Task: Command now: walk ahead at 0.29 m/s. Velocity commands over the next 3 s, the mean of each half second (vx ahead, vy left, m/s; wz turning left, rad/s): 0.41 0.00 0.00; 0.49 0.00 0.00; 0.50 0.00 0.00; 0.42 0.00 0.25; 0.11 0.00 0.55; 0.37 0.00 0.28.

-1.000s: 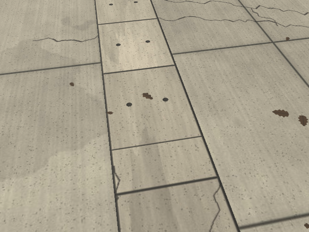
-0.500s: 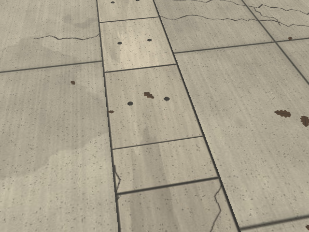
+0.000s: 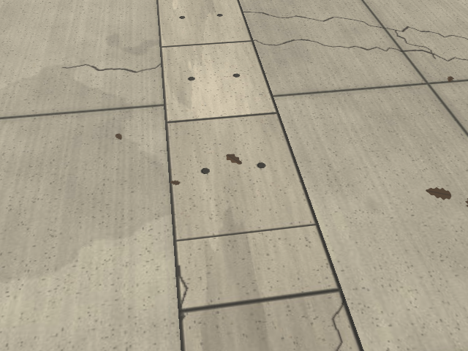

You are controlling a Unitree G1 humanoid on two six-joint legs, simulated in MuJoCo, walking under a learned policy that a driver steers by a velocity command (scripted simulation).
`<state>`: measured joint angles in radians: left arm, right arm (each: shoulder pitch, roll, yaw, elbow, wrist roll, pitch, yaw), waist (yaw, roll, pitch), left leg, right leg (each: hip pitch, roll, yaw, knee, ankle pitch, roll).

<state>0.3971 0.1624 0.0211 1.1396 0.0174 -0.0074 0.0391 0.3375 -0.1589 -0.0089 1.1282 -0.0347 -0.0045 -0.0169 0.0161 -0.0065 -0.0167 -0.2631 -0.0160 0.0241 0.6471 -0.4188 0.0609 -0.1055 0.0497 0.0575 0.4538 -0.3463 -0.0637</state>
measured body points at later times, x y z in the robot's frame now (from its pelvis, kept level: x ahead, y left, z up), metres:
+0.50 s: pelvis +0.22 +0.03 -0.01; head +0.26 +0.03 +0.43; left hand +0.41 +0.24 -0.14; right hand +0.08 -0.18 -0.15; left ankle +0.02 +0.10 -0.74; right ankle +0.37 -0.04 -0.72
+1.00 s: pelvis +0.50 +0.03 +0.00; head +0.54 +0.03 +0.45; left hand +0.40 +0.24 -0.14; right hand +0.69 -0.18 -0.13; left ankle +0.67 +0.14 -0.70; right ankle +0.37 -0.03 -0.74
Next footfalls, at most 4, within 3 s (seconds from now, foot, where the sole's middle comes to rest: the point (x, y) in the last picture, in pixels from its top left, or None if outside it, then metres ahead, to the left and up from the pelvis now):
0.54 right None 0.41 -0.04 -0.77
1.08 left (207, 293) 0.73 0.12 -0.77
1.64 right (261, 217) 1.03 -0.06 -0.77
2.14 left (215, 182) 1.20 0.12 -0.77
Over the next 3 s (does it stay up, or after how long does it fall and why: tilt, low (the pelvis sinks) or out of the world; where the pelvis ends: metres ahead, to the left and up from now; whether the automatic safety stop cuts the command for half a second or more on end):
stays up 1.22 0.07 0.01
